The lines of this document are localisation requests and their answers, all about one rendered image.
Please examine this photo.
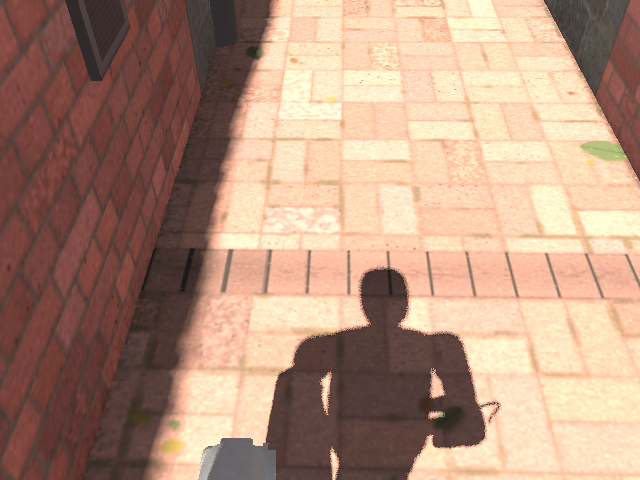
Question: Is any left robot thigh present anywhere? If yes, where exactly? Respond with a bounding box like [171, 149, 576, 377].
[198, 438, 276, 480]

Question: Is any left robot shin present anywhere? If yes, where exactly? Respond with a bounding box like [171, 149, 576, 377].
[198, 446, 213, 479]

